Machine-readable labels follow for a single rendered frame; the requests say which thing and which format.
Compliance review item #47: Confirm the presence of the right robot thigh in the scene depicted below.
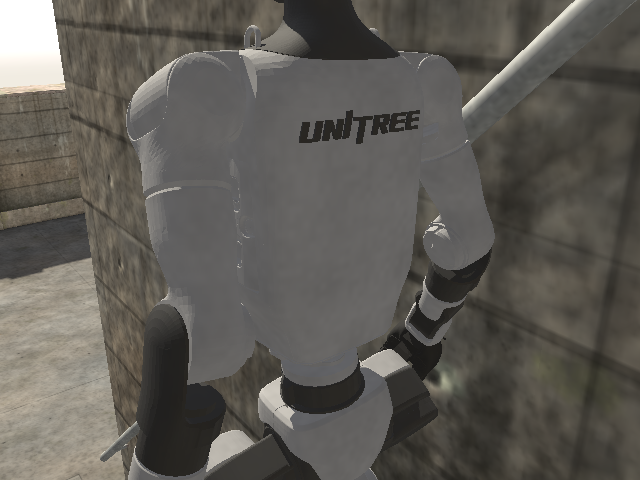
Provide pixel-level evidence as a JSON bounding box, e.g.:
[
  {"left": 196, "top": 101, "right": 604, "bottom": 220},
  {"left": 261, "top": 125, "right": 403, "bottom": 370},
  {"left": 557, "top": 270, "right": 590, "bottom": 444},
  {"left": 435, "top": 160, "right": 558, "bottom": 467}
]
[{"left": 354, "top": 349, "right": 438, "bottom": 480}]

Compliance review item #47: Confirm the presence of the robot right forearm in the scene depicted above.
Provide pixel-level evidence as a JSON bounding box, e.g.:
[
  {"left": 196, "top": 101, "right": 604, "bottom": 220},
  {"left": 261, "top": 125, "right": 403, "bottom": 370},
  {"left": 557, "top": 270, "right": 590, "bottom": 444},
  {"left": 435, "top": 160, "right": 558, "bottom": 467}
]
[{"left": 405, "top": 247, "right": 492, "bottom": 346}]

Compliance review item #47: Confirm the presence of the robot right upper arm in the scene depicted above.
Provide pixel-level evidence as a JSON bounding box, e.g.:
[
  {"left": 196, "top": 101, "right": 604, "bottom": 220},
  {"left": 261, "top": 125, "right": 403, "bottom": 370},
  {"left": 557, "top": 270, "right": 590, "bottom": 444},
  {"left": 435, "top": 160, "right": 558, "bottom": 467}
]
[{"left": 398, "top": 51, "right": 495, "bottom": 270}]

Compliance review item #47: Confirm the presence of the robot left forearm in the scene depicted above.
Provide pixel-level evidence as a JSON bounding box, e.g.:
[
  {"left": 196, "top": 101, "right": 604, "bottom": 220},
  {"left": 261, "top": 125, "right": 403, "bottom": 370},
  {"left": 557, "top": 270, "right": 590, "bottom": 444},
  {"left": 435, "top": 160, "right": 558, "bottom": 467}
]
[{"left": 128, "top": 304, "right": 226, "bottom": 480}]

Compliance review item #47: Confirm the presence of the robot thigh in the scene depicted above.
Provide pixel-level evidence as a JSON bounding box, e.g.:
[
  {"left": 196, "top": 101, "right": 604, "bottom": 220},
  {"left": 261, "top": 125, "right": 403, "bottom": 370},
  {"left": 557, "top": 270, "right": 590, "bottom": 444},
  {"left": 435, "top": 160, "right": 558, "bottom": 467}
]
[
  {"left": 204, "top": 430, "right": 296, "bottom": 480},
  {"left": 354, "top": 349, "right": 438, "bottom": 480}
]

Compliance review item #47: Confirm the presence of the left robot thigh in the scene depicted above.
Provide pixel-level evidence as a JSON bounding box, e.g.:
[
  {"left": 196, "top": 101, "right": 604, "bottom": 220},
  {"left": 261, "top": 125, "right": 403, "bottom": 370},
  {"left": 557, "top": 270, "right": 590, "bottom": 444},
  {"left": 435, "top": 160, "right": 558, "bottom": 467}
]
[{"left": 204, "top": 430, "right": 296, "bottom": 480}]

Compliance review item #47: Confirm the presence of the robot right hand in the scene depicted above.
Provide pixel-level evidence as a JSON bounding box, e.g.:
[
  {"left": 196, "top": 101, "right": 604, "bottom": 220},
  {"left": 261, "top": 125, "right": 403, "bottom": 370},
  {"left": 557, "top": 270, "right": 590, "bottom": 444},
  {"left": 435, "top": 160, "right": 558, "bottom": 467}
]
[{"left": 378, "top": 317, "right": 446, "bottom": 381}]

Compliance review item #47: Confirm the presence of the robot left upper arm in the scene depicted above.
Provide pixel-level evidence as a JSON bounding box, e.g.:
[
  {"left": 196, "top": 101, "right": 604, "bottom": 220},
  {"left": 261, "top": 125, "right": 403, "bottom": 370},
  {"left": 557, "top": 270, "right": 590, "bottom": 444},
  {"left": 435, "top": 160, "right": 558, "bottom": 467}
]
[{"left": 126, "top": 50, "right": 256, "bottom": 385}]

